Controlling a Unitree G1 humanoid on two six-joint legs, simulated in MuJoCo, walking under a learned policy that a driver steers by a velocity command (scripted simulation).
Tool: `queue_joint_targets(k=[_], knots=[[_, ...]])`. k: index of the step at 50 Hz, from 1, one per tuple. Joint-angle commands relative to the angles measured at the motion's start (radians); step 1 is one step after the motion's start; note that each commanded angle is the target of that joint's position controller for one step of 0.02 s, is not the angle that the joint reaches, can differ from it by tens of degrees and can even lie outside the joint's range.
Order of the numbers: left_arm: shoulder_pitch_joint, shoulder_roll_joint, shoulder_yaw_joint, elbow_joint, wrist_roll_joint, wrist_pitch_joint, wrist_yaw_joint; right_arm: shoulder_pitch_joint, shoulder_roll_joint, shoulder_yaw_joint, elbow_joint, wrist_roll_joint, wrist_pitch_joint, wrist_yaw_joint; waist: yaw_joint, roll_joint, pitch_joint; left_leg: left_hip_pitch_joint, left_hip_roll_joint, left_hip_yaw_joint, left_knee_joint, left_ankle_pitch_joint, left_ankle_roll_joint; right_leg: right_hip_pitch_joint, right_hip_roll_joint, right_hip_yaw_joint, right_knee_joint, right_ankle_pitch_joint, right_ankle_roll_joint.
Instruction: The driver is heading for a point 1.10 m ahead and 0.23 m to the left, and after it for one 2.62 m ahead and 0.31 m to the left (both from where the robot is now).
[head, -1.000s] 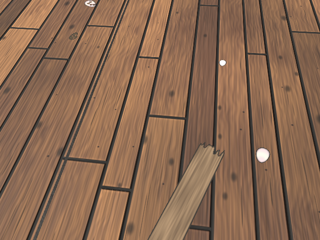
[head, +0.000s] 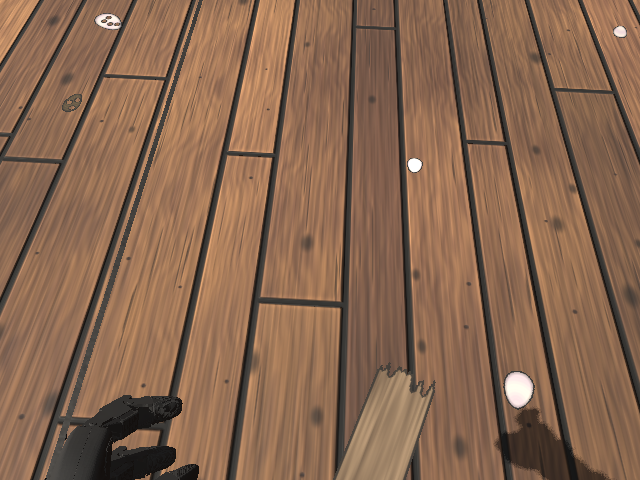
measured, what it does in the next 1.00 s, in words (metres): walks ahead: right foot, then left foot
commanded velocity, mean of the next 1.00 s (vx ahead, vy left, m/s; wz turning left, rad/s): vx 0.49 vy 0.00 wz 0.00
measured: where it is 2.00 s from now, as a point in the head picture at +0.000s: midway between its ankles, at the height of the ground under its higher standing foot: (245, 219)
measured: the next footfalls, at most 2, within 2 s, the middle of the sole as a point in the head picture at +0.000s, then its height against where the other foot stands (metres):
right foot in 0.02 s outside the picture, level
left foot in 0.54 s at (234, 473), level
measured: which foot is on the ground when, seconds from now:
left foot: down 0.00-0.04, up 0.06-0.52, down 0.54-1.00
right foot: up 0.00-0.00, down 0.02-0.56, up 0.58-1.00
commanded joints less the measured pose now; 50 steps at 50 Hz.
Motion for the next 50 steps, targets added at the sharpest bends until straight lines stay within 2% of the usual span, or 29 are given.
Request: queue_joint_targets(k=[1, 2, 3, 4, 5, 6, 7, 9, 11, 14, 17, 21, 24, 25, 26, 27, 28, 29, 30, 31, 32, 33, 34, 36, 38, 40, 44, 47, 50], knots=[[0.354, 0.221, 0.091, 0.041, 0.003, -0.002, 0.023, -0.056, -0.17, -0.031, -0.072, -0.013, 0.004, -0.011, 0.26, 0.112, -0.235, -0.274, 0.19, -0.032, 0.502, 0.967, 0.072, 0.585, -0.032, 0.05, 0.03, -0.011, -0.1], [0.48, 0.319, 0.114, 0.067, 0.027, 0.002, 0.028, 0.068, -0.037, 0.008, -0.098, -0.017, -0.01, 0.001, 0.212, -0.134, -0.412, -0.677, 0.02, -0.007, 0.932, 0.38, 0.003, 0.983, -0.321, 0.53, -0.001, -0.22, -0.271], [0.475, 0.235, 0.09, 0.078, 0.017, 0.001, 0.025, 0.049, -0.066, 0.006, -0.079, 0.001, -0.035, 0.009, 0.222, -0.183, -0.47, -0.803, -0.043, -0.148, 1.086, -0.136, 0.012, 0.978, -0.391, 0.815, -0.189, -0.376, -0.3], [0.377, 0.188, 0.073, 0.072, 0.007, 0.0, 0.027, -0.067, -0.152, -0.021, -0.122, 0.034, -0.051, 0.017, 0.207, -0.145, -0.256, -0.901, 0.021, -0.146, 1.137, -0.09, 0.026, 0.813, -0.351, 0.679, -0.233, -0.438, -0.244], [0.298, 0.163, 0.064, 0.062, 0.007, 0.0, 0.027, -0.137, -0.156, -0.021, -0.144, 0.039, -0.059, 0.017, 0.172, -0.073, -0.142, -0.891, 0.076, -0.113, 1.094, 0.004, 0.036, 0.644, -0.314, 0.541, -0.264, -0.378, -0.213], [0.245, 0.138, 0.056, 0.061, 0.014, -0.004, 0.023, -0.164, -0.142, -0.022, -0.146, 0.024, -0.059, 0.013, 0.137, -0.022, -0.073, -0.859, 0.113, -0.093, 1.03, 0.067, 0.029, 0.504, -0.273, 0.441, -0.297, -0.277, -0.195], [0.213, 0.116, 0.049, 0.059, 0.027, -0.012, 0.021, -0.142, -0.133, -0.027, -0.137, 0.012, -0.049, 0.01, 0.097, -0.042, -0.053, -0.791, 0.146, -0.1, 0.985, 0.116, 0.023, 0.411, -0.233, 0.364, -0.326, -0.2, -0.178], [0.197, 0.118, 0.051, 0.072, 0.024, -0.023, 0.018, -0.092, -0.088, -0.019, -0.12, 0.004, -0.026, 0.008, 0.061, -0.06, -0.052, -0.721, 0.164, -0.09, 0.942, 0.143, 0.001, 0.311, -0.208, 0.29, -0.375, -0.134, -0.191], [0.212, 0.141, 0.055, 0.096, 0.021, -0.034, 0.02, -0.133, -0.082, -0.017, -0.14, -0.004, -0.012, 0.002, 0.056, -0.053, -0.017, -0.751, 0.178, -0.078, 0.868, 0.19, -0.026, 0.26, -0.201, 0.227, -0.409, -0.091, -0.203], [0.26, 0.172, 0.061, 0.122, 0.019, -0.032, 0.036, -0.252, -0.079, -0.012, -0.181, -0.014, -0.017, 0.002, 0.09, -0.03, 0.011, -0.814, 0.181, -0.068, 0.674, 0.364, -0.052, 0.286, -0.181, 0.167, -0.423, -0.044, -0.193], [0.314, 0.199, 0.065, 0.144, 0.009, -0.023, 0.045, -0.366, -0.056, -0.001, -0.207, -0.009, -0.031, 0.014, 0.137, -0.016, 0.018, -0.769, 0.141, -0.03, 0.465, 0.503, -0.055, 0.317, -0.162, 0.11, -0.414, -0.028, -0.161], [0.393, 0.217, 0.069, 0.188, -0.004, -0.003, 0.047, -0.463, -0.07, 0.0, -0.247, 0.004, -0.038, 0.034, 0.17, -0.023, 0.028, -0.785, 0.118, -0.037, 0.344, 0.489, -0.034, 0.455, -0.219, 0.125, -0.356, -0.034, -0.146], [0.398, 0.23, 0.074, 0.203, -0.004, 0.018, 0.052, -0.448, -0.1, -0.01, -0.258, 0.004, -0.045, 0.047, 0.139, -0.044, 0.007, -0.742, 0.097, -0.032, 0.296, 0.369, 0.008, 0.552, -0.261, 0.147, -0.276, 0.058, -0.117], [0.381, 0.235, 0.074, 0.201, -0.003, 0.025, 0.053, -0.392, -0.117, -0.018, -0.246, 0.004, -0.047, 0.048, 0.101, -0.054, -0.024, -0.659, 0.073, -0.009, 0.275, 0.342, 0.027, 0.562, -0.25, 0.133, -0.205, 0.18, -0.101], [0.372, 0.219, 0.068, 0.199, 0.002, 0.032, 0.053, -0.264, -0.152, -0.04, -0.207, 0.002, -0.047, 0.043, 0.036, -0.038, -0.105, -0.483, 0.04, 0.022, 0.254, 0.336, 0.054, 0.539, -0.2, 0.093, -0.041, 0.32, -0.077], [0.382, 0.171, 0.047, 0.181, 0.02, 0.032, 0.055, -0.091, -0.216, -0.064, -0.167, -0.005, -0.045, 0.035, -0.029, 0.027, -0.252, -0.205, 0.135, -0.073, 0.292, 0.361, 0.104, 0.401, -0.143, 0.045, 0.225, 0.217, -0.042], [0.496, 0.061, 0.014, 0.16, 0.02, 0.012, 0.048, -0.009, -0.319, -0.089, -0.147, -0.019, -0.036, 0.033, 0.011, 0.286, -0.374, 0.154, 0.369, -0.533, 0.212, 0.165, 0.261, -0.015, 0.034, -0.009, 0.608, -0.205, 0.037], [0.465, 0.118, 0.024, 0.175, 0.007, -0.009, 0.044, 0.007, -0.225, -0.063, -0.149, -0.01, -0.035, 0.039, -0.016, 0.27, -0.404, 0.174, 0.399, -0.74, 0.079, 0.047, 0.274, -0.148, 0.044, 0.137, 0.754, -0.533, 0.034], [0.39, 0.193, 0.045, 0.151, -0.022, -0.022, 0.037, -0.068, -0.18, -0.046, -0.16, -0.01, -0.038, 0.039, -0.007, 0.198, -0.262, 0.07, 0.378, -0.613, 0.067, 0.026, 0.234, -0.232, -0.012, 0.153, 0.809, -0.481, 0.014], [0.328, 0.189, 0.042, 0.134, -0.024, -0.026, 0.039, -0.14, -0.157, -0.038, -0.177, -0.013, -0.038, 0.038, 0.018, 0.127, -0.177, -0.059, 0.341, -0.486, 0.055, 0.105, 0.213, -0.222, -0.067, 0.119, 0.778, -0.393, 0.006], [0.293, 0.179, 0.043, 0.128, -0.007, -0.025, 0.043, -0.193, -0.132, -0.031, -0.18, -0.018, -0.04, 0.04, 0.042, 0.082, -0.107, -0.177, 0.302, -0.397, 0.023, 0.205, 0.206, -0.196, -0.1, 0.107, 0.711, -0.325, 0.009], [0.304, 0.171, 0.048, 0.132, 0.002, -0.015, 0.045, -0.223, -0.11, -0.024, -0.184, -0.026, -0.047, 0.041, 0.075, 0.103, -0.093, -0.248, 0.273, -0.334, -0.003, 0.281, 0.193, -0.134, -0.131, 0.116, 0.659, -0.274, 0.012], [0.321, 0.153, 0.046, 0.14, 0.005, -0.004, 0.045, -0.234, -0.105, -0.024, -0.182, -0.025, -0.051, 0.042, 0.09, 0.11, -0.087, -0.289, 0.254, -0.297, -0.031, 0.326, 0.196, -0.09, -0.136, 0.112, 0.634, -0.246, 0.021], [0.329, 0.124, 0.041, 0.145, 0.01, 0.015, 0.049, -0.224, -0.117, -0.028, -0.166, -0.018, -0.061, 0.041, 0.105, 0.098, -0.073, -0.324, 0.242, -0.23, -0.066, 0.418, 0.211, -0.083, -0.139, 0.1, 0.583, -0.208, 0.041], [0.267, 0.119, 0.039, 0.121, 0.018, 0.021, 0.052, -0.198, -0.136, -0.035, -0.147, -0.016, -0.061, 0.034, 0.097, 0.073, -0.043, -0.316, 0.241, -0.187, -0.09, 0.476, 0.22, -0.139, -0.144, 0.097, 0.486, -0.134, 0.064], [0.205, 0.107, 0.035, 0.102, 0.021, 0.017, 0.049, -0.175, -0.143, -0.037, -0.131, -0.013, -0.053, 0.025, 0.081, 0.068, -0.028, -0.298, 0.223, -0.139, -0.101, 0.487, 0.205, -0.159, -0.139, 0.089, 0.359, -0.029, 0.076], [0.073, 0.084, 0.023, 0.068, 0.014, 0.004, 0.034, -0.121, -0.162, -0.04, -0.096, -0.004, -0.043, 0.013, 0.033, 0.073, 0.006, -0.287, 0.196, -0.071, -0.114, 0.444, 0.177, -0.102, -0.1, 0.048, 0.131, 0.129, 0.076], [-0.004, 0.089, 0.021, 0.038, 0.007, -0.004, 0.02, -0.07, -0.167, -0.044, -0.061, 0.001, -0.029, 0.011, 0.011, 0.072, 0.028, -0.201, 0.233, -0.078, -0.085, 0.452, 0.177, -0.117, -0.083, 0.048, 0.053, 0.118, 0.06], [-0.023, 0.111, 0.026, 0.02, 0.005, -0.012, 0.005, -0.068, -0.177, -0.052, -0.042, 0.006, -0.013, 0.004, 0.031, 0.083, 0.025, -0.103, 0.278, -0.091, -0.023, 0.538, 0.158, -0.113, -0.073, 0.055, 0.003, 0.027, 0.022]])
